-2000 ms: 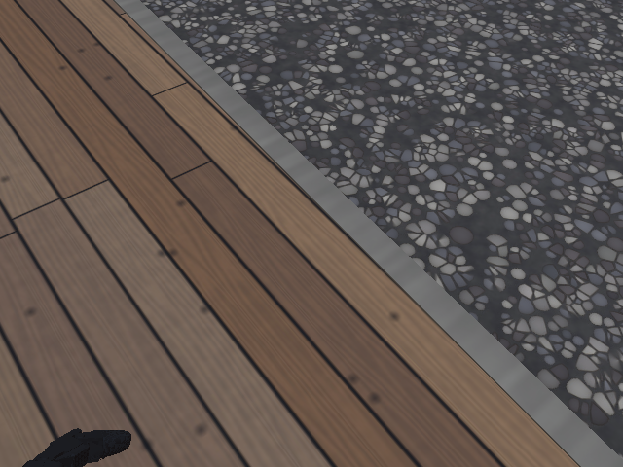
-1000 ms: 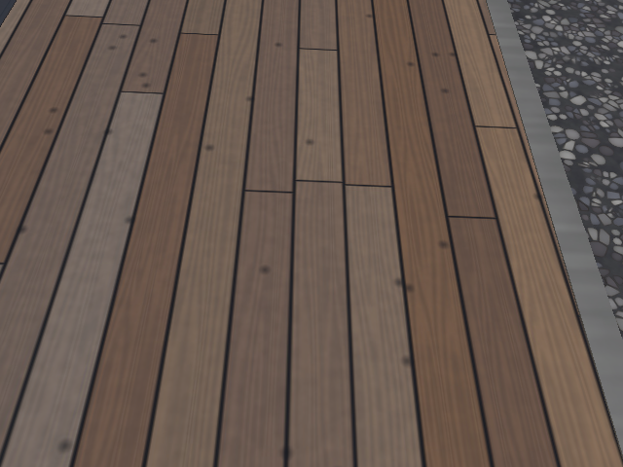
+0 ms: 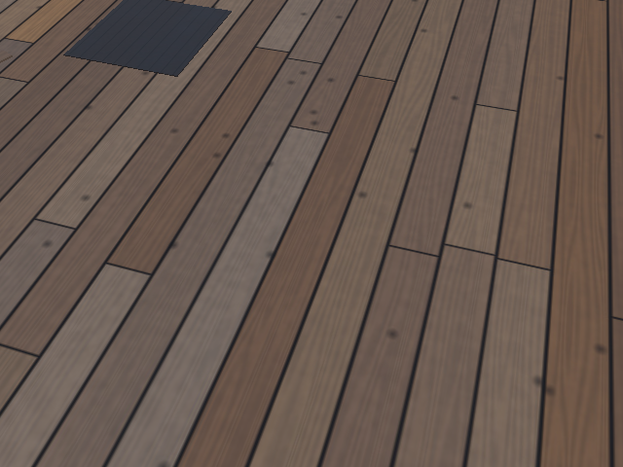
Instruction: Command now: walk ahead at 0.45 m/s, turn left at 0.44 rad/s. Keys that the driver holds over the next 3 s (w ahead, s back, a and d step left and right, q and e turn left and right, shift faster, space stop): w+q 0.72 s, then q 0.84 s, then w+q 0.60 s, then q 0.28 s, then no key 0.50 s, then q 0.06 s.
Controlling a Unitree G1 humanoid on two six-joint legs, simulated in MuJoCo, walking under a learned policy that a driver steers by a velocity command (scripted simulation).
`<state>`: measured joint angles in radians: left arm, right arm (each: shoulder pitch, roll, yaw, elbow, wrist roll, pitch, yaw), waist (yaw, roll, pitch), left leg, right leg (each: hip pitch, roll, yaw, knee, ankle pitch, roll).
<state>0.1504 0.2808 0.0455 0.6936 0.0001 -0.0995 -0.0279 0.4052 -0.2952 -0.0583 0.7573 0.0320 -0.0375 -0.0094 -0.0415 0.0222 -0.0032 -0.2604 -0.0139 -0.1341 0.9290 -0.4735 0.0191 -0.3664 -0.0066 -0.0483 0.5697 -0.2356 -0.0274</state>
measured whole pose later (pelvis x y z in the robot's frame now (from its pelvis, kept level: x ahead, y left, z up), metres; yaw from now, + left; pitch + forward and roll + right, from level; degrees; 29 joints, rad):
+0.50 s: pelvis +0.25 +0.06 -0.02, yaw +17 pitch +1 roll -1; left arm 0.33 0.30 0.06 0.83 -0.01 -0.05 0.01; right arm 0.10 -0.29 -0.07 0.59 0.03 -0.03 0.04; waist 0.04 0.01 0.09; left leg -0.51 -0.05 0.05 0.66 -0.17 0.12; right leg -0.10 -0.07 -0.11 0.97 -0.50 0.02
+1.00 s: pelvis +0.51 +0.11 -0.01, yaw +35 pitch +2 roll -1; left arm 0.03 0.27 0.03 0.64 0.03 -0.08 -0.01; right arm 0.30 -0.32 -0.07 0.70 0.02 0.01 -0.03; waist -0.07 0.02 0.06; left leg -0.32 -0.13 -0.20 1.09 -0.58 -0.02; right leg -0.49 0.04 0.00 0.54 -0.09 -0.02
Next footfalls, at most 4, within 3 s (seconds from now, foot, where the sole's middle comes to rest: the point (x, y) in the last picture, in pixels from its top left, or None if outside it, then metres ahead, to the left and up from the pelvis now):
0.44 left None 0.37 0.17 -0.77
0.92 right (273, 380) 0.70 0.11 -0.77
1.38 left None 0.49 0.27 -0.77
1.84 right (247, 386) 0.69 0.17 -0.77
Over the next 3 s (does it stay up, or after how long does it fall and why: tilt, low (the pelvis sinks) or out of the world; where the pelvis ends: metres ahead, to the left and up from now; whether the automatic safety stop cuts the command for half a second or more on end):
stays up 0.63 0.54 0.00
